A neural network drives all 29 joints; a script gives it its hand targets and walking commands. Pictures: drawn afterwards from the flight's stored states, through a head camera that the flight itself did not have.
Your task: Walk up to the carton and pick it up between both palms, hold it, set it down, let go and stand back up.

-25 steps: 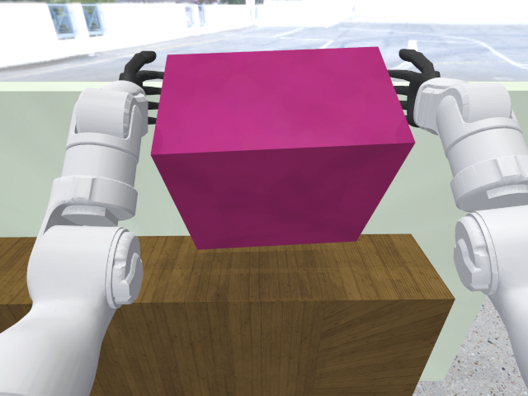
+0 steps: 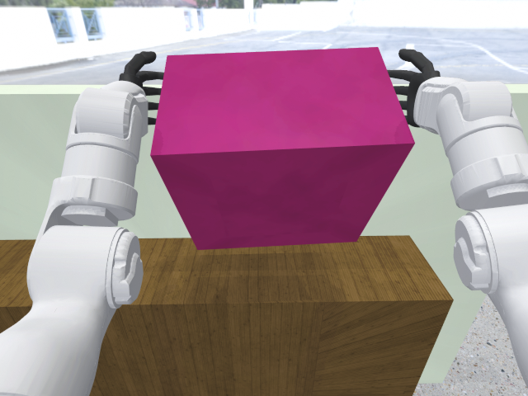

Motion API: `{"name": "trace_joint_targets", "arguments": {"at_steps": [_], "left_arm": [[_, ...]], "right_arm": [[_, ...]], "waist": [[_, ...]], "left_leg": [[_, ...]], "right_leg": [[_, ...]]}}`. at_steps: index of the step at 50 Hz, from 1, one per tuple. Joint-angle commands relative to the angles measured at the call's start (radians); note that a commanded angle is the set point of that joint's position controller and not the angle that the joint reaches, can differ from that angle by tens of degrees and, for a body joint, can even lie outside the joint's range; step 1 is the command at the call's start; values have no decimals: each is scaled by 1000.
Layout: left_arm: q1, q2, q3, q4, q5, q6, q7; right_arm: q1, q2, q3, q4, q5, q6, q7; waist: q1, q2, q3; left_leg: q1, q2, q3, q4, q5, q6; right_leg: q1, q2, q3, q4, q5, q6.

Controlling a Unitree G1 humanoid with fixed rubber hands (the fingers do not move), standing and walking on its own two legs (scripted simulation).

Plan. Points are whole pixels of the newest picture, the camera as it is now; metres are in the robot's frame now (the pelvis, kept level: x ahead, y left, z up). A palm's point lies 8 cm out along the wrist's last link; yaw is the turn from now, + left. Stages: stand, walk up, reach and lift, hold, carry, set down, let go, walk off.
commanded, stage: hold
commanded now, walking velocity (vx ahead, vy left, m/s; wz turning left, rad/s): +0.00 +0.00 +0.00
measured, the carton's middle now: (275, 162) +0.41 +0.00 +0.26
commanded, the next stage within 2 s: set down in 0.16 s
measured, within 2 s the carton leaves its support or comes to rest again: neither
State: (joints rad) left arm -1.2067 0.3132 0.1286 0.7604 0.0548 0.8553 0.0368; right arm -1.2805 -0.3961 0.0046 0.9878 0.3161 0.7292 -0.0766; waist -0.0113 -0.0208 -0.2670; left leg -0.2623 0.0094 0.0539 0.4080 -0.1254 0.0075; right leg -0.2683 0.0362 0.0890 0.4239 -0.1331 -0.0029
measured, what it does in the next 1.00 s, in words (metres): stands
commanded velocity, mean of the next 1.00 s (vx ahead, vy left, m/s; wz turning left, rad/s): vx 0.00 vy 0.00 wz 0.00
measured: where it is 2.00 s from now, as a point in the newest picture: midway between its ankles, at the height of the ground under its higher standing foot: outside the picture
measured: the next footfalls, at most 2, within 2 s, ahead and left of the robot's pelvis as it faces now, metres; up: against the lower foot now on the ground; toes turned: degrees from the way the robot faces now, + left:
none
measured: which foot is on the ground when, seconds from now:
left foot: down 0.00-1.00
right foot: down 0.00-1.00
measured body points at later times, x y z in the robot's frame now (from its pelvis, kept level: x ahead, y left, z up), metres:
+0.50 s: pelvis +0.00 +0.00 +0.00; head -0.11 +0.01 +0.44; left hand +0.37 +0.20 +0.38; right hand +0.38 -0.19 +0.39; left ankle +0.06 +0.11 -0.74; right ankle +0.06 -0.12 -0.74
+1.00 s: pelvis +0.02 +0.00 +0.00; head -0.06 +0.01 +0.45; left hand +0.42 +0.20 +0.34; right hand +0.43 -0.19 +0.36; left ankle +0.06 +0.11 -0.74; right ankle +0.06 -0.12 -0.74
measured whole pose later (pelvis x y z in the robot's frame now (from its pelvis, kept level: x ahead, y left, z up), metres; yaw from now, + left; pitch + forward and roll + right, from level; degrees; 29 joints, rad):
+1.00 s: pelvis +0.02 +0.00 +0.00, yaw +0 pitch +0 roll +0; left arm -1.15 0.30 0.18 0.74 0.09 0.71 0.00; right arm -1.33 -0.40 -0.06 1.12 0.26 0.52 0.03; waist -0.01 -0.02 -0.21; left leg -0.26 0.01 0.05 0.40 -0.15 0.01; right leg -0.27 0.04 0.09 0.42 -0.16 0.00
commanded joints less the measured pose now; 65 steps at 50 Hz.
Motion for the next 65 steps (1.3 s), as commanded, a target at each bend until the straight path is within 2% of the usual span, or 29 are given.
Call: {"name": "trace_joint_targets", "arguments": {"at_steps": [1, 3, 5, 8, 9, 10, 11, 14, 15, 16, 17, 18, 21, 24, 26, 29, 36, 37, 43, 46, 48, 50, 53, 56, 58, 61, 63, 64, 65], "left_arm": [[-761, -587, -59, -233, -220, -84, -214], [-774, -614, -94, -279, -247, -82, -210], [-740, -579, -40, -218, -201, -80, -217], [-759, -589, -40, -225, -206, -84, -221], [-712, -578, 28, -185, -202, -51, -239], [-728, -584, 17, -196, -216, -61, -238], [-736, -576, 24, -192, -201, -55, -242], [-765, -528, 66, -159, -186, -72, -243], [-803, -567, 3, -261, -230, -94, -236], [-822, -545, 17, -212, -228, -102, -232], [-847, -575, -9, -223, -245, -128, -224], [-820, -551, 4, -169, -231, -134, -224], [-832, -586, -41, -181, -234, -199, -212], [-739, -534, 33, -90, -166, -214, -223], [-702, -484, 59, -67, -140, -207, -238], [-685, -479, 62, -77, -123, -206, -255], [-691, -497, -5, -161, -157, -231, -204], [-693, -493, -6, -163, -150, -232, -202], [-590, -485, 39, -197, -100, -211, -187], [-615, -489, 12, -251, -107, -217, -184], [-597, -504, 1, -311, -120, -214, -182], [-552, -493, 5, -284, -108, -212, -186], [-601, -544, -58, -425, -130, -214, -169], [-578, -546, -56, -420, -133, -218, -167], [-576, -551, -29, -428, -120, -214, -169], [-569, -548, -47, -391, -119, -220, -175], [-569, -528, -4, -346, -90, -223, -177], [-581, -535, 0, -359, -81, -226, -181], [-619, -559, -32, -379, -94, -232, -174]], "right_arm": [[-911, 637, 29, -389, 163, -37, 187], [-884, 614, 20, -384, 174, -31, 185], [-885, 626, 32, -375, 163, -31, 189], [-890, 619, 18, -358, 163, -30, 191], [-840, 533, -58, -164, 180, -8, 193], [-861, 554, -39, -217, 191, -16, 195], [-834, 555, -42, -180, 186, -15, 194], [-917, 520, -47, -178, 163, -39, 214], [-953, 538, -29, -237, 178, -70, 224], [-968, 557, -13, -211, 186, -78, 227], [-987, 530, -30, -210, 165, -106, 237], [-982, 553, -17, -188, 158, -109, 238], [-995, 551, -36, -225, 112, -181, 251], [-855, 563, -58, -65, 55, -183, 256], [-807, 532, -65, -46, 34, -185, 259], [-744, 499, -107, -3, 12, -188, 261], [-785, 526, -50, -96, 24, -256, 270], [-772, 528, -64, -76, 19, -258, 270], [-657, 521, -27, -45, 32, -275, 268], [-672, 539, -23, -106, 32, -291, 257], [-645, 528, -16, -123, 42, -300, 257], [-587, 531, 1, -93, 49, -286, 256], [-607, 557, 17, -149, 79, -310, 258], [-590, 563, 21, -160, 75, -311, 256], [-582, 568, 12, -131, 68, -308, 256], [-554, 549, -27, -94, 40, -316, 259], [-532, 528, -81, 27, -2, -310, 271], [-557, 549, -76, -22, -10, -322, 273], [-589, 546, -78, -55, -1, -336, 280]], "waist": [[-38, 10, -346], [-73, 43, -359], [-38, 9, -311], [-45, 32, -305], [-41, -18, -101], [-39, -23, -110], [-49, -21, -106], [-22, -34, -139], [-19, -13, -225], [-15, -45, -213], [-30, -13, -246], [-24, -37, -206], [-24, 50, -287], [-29, 30, -121], [-33, 4, -76], [-37, 22, -63], [-18, -8, -145], [-30, 11, -177], [-8, -1, -162], [-26, -14, -185], [-12, -10, -222], [-18, -23, -180], [-29, 5, -299], [-30, -3, -306], [-22, -12, -241], [-51, -1, -218], [-47, 18, -144], [-40, -4, -167], [-44, 29, -202]], "left_leg": [[0, 16, -98, -155, -113, 3], [20, 23, -111, -153, -102, -19], [-48, 29, -113, -165, -143, 11], [-55, 33, -110, -175, -166, 11], [-105, -9, -97, -231, -313, 44], [-134, 3, -101, -242, -321, 49], [-123, 4, -100, -236, -313, 41], [-120, -1, -105, -203, -289, 50], [-77, -2, -110, -175, -234, 31], [-23, -20, -110, -137, -218, 32], [-4, -5, -123, -142, -227, 20], [-8, -10, -119, -142, -238, 32], [-47, 21, -130, -172, -275, 33], [-95, 28, -122, -215, -323, 45], [-87, 19, -109, -220, -328, 51], [-78, 14, -100, -231, -323, 34], [20, -9, -88, -187, -171, 23], [26, -10, -85, -185, -175, 23], [98, -13, -82, -176, -77, 15], [132, -22, -74, -162, -36, 11], [165, -16, -74, -155, 30, 0], [163, -19, -81, -162, 5, 9], [224, -20, -82, -128, 106, -19], [234, -21, -82, -123, 138, -14], [212, -24, -77, -138, 116, -11], [201, -15, -84, -156, 41, -17], [176, -12, -79, -180, -15, -20], [178, -14, -80, -182, -33, -16], [173, -10, -84, -182, -51, -22]], "right_leg": [[211, 16, 4, -179, 4, -40], [214, 18, 9, -174, 44, -50], [247, 30, 1, -163, 28, -41], [226, 24, 6, -165, -14, -41], [257, 13, -2, -178, -160, -27], [282, 21, -22, -166, -162, -22], [266, 13, -18, -165, -164, -26], [215, 5, -16, -171, -199, -30], [192, 5, -17, -153, -144, -45], [124, -16, 3, -175, -217, -48], [111, -6, -16, -164, -163, -60], [114, -4, -15, -177, -200, -55], [212, 13, -43, -137, -146, -46], [263, 13, -51, -138, -167, -37], [255, 6, -51, -146, -192, -32], [271, -2, -46, -149, -201, -38], [239, -7, -63, -173, -119, -29], [235, -7, -56, -172, -124, -27], [251, -5, -68, -176, -48, -16], [245, -6, -71, -186, -13, -5], [260, -4, -76, -173, 45, -3], [264, -13, -70, -185, 21, 0], [295, 2, -78, -155, 131, -3], [288, 2, -75, -157, 169, 5], [280, -4, -74, -166, 143, 10], [252, -6, -77, -179, 87, 3], [224, -6, -83, -176, 31, -1], [225, -9, -89, -175, 16, -4], [228, -5, -94, -164, 20, -6]]}}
